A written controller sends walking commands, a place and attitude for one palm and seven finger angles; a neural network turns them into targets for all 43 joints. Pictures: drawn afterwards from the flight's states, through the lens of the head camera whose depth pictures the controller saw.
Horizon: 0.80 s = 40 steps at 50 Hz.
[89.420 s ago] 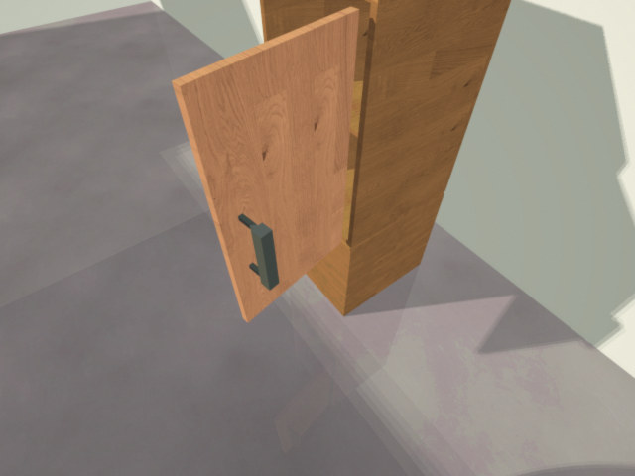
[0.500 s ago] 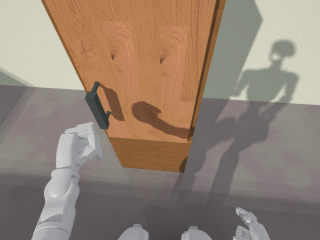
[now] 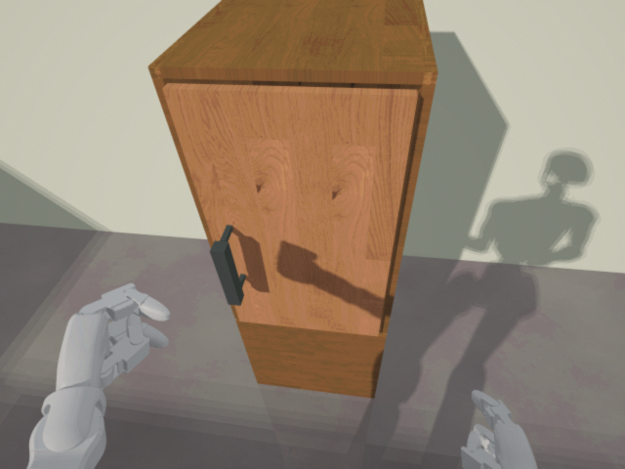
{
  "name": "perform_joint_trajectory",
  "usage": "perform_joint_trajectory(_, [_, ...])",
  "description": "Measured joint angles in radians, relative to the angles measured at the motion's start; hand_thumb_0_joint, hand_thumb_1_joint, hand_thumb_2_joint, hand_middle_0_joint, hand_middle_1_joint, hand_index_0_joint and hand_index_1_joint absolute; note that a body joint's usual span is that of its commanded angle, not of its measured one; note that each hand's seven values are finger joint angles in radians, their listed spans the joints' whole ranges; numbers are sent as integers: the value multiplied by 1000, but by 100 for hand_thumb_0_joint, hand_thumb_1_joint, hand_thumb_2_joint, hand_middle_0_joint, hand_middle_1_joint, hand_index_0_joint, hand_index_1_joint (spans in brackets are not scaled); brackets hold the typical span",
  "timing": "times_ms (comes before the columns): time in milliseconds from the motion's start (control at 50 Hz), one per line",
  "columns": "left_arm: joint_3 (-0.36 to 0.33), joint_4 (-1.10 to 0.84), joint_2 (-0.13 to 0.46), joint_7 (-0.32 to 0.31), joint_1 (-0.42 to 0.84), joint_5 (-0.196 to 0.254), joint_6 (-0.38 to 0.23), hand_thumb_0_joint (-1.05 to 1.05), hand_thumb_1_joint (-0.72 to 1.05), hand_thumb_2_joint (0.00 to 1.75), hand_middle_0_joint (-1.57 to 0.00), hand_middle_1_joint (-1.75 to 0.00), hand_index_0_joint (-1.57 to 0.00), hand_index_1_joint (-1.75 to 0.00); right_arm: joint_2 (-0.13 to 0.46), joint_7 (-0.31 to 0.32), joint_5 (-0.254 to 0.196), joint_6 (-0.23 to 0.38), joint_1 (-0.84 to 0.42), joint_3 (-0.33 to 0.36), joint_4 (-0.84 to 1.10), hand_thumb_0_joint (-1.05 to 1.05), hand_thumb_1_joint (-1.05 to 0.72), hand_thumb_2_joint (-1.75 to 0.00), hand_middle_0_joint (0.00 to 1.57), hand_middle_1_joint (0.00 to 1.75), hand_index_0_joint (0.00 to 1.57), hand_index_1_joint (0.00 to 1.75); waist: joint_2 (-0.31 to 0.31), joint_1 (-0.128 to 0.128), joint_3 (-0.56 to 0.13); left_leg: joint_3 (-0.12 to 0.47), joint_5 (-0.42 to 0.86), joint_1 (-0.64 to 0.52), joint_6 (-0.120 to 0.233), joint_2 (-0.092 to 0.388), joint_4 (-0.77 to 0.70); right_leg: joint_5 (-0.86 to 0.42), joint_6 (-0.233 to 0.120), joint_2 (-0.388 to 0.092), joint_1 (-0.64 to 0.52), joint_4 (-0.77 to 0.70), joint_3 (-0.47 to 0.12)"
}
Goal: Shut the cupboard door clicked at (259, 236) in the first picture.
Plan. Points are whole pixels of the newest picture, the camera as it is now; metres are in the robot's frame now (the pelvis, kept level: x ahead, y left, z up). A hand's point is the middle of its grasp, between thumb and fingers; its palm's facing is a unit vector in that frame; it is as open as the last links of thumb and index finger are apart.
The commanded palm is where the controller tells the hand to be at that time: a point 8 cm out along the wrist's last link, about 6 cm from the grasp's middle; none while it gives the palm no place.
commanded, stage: draw the hand back to the body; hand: left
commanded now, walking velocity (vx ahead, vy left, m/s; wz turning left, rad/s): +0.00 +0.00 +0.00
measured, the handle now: (232, 265) +0.49 +0.21 -0.07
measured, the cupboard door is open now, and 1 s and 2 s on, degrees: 0 0 0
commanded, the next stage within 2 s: step back with the hand held close in 0.78 s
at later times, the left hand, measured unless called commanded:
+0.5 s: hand (21, 331) +0.19 +0.28 +0.18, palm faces +0.49 -0.77 -0.42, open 6.8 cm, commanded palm +0.15 +0.31 +0.19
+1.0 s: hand (39, 335) +0.19 +0.27 +0.18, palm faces +0.46 -0.78 -0.42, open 7.4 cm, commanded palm +0.14 +0.30 +0.19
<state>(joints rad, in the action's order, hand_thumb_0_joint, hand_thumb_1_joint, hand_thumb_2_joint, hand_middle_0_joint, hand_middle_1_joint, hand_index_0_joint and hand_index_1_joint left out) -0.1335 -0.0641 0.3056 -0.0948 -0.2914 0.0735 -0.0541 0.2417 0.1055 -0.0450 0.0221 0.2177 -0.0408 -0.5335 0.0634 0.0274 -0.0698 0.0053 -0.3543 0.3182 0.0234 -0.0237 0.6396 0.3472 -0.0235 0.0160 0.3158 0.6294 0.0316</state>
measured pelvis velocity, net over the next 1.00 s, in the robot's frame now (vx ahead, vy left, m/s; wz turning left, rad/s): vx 0.00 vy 0.00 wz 0.01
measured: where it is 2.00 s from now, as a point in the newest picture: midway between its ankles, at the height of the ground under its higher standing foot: outside the picture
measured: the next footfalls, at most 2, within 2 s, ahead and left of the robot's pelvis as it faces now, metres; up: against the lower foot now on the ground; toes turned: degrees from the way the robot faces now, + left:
none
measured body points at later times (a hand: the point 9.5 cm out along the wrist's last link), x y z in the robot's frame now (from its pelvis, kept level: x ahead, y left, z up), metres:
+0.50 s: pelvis +0.01 +0.01 +0.02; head -0.02 -0.02 +0.46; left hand +0.16 +0.32 +0.21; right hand +0.20 -0.20 -0.07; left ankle -0.01 +0.10 -0.72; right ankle -0.01 -0.10 -0.72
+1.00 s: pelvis +0.00 +0.00 +0.02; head -0.02 -0.03 +0.46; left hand +0.16 +0.31 +0.20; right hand +0.19 -0.22 -0.07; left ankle -0.01 +0.10 -0.72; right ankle -0.01 -0.10 -0.73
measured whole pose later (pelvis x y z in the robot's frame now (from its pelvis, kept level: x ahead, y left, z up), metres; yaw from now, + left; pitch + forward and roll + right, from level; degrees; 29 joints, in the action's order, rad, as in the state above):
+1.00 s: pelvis +0.00 +0.00 +0.02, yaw +0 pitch -2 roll -1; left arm -0.37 -0.34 0.34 -0.10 -0.46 0.07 -0.11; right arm 0.24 0.06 -0.02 0.08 0.20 -0.02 -0.61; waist 0.10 0.04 -0.03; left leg 0.02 -0.28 0.17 0.02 -0.01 0.49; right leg 0.25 -0.02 0.03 0.14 0.42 0.04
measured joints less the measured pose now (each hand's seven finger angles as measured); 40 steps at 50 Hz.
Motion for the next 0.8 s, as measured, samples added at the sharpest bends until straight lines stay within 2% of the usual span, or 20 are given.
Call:
perform_joint_trajectory(220, [-83,-171,12,-5,-92,-4,26,2,89,90,-69,-82,-69,-83,-22,-29,19,56,-21,-21,-35,1,-90,-90,20,30,20,30,10,33,31,-1,49,-151,8,-9,-138,-51,11,-7,-153,-142,-5])
perform_joint_trajectory(480, [-227,-307,55,-8,-162,5,-2,2,89,90,-34,-44,-34,-45,-12,-47,25,73,-7,1,-79,1,-90,-90,20,30,20,30,25,50,46,-1,72,-197,10,-13,-187,-73,14,-11,-199,-188,-5])
perform_joint_trajectory(640, [-201,-273,25,-6,-156,4,4,2,89,90,-24,-33,-24,-34,-3,-38,26,71,-3,11,-93,1,-90,-90,20,30,20,30,18,45,58,-1,83,-199,8,-10,-195,-81,10,-9,-197,-191,-5])
perform_joint_trajectory(800, [-201,-291,38,-4,-163,4,-7,2,89,90,-22,-30,-22,-31,-7,-33,26,86,-2,15,-97,1,-90,-90,20,30,20,30,11,37,55,-3,81,-208,1,-1,-193,-82,3,1,-206,-192,-6])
